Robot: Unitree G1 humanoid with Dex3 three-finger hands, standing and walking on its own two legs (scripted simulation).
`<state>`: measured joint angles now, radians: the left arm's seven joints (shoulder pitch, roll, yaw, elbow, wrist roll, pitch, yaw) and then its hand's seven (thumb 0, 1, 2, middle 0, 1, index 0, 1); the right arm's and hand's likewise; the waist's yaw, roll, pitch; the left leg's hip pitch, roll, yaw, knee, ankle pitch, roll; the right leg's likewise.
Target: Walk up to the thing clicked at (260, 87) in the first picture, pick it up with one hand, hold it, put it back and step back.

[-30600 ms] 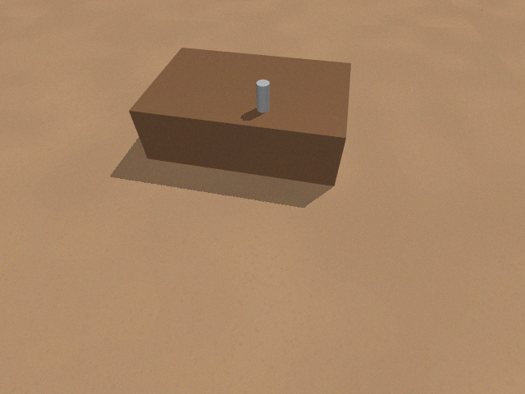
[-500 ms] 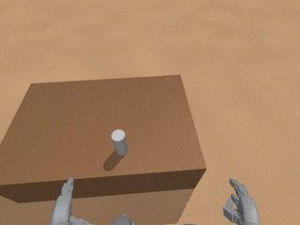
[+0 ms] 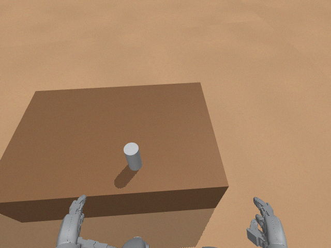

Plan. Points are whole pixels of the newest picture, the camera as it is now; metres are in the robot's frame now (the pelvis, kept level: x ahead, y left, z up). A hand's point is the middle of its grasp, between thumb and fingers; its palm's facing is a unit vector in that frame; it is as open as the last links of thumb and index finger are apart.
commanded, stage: stand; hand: left
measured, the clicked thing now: (133, 157) +0.52 +0.16 -0.32
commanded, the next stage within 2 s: none
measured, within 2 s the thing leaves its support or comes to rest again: neither
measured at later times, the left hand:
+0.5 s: hand out of the picture +0.05 +0.27 -0.11, palm faces +0.01 -0.93 -0.36, open 7.6 cm
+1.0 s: hand out of the picture +0.03 +0.27 -0.10, palm faces +0.00 -0.94 -0.35, open 7.4 cm
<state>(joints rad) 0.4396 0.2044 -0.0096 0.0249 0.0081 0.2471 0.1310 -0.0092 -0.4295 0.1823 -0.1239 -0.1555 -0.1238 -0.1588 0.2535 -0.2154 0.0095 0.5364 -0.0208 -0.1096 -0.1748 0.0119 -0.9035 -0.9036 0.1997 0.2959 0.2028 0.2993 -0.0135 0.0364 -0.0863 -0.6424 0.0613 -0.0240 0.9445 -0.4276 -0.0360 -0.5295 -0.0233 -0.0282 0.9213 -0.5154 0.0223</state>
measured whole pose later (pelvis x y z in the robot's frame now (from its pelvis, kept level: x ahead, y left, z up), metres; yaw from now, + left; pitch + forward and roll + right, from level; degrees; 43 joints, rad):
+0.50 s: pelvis +0.00 +0.02 +0.04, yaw +0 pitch -2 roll +0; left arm 0.24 0.33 0.02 0.97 0.03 0.01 0.03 0.01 0.86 0.89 -0.20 -0.30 -0.20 -0.30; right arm 0.20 -0.32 -0.03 1.01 -0.04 0.00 0.00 0.01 -0.91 -0.90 0.20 0.30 0.20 0.30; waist 0.01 0.01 0.04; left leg -0.28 0.02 0.01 0.59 -0.27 -0.01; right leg -0.18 -0.06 -0.01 0.57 -0.35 0.05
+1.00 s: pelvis -0.01 +0.01 +0.06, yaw +0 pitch -3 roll +0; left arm 0.17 0.33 0.02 1.14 0.02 0.00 0.01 0.01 0.91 0.90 -0.20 -0.30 -0.20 -0.30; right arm 0.15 -0.34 -0.03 1.13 -0.03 0.00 0.00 0.01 -0.91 -0.90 0.20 0.30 0.20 0.30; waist 0.00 0.01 0.04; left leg -0.18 0.02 0.01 0.38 -0.15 -0.01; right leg -0.08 -0.06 -0.02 0.38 -0.23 0.05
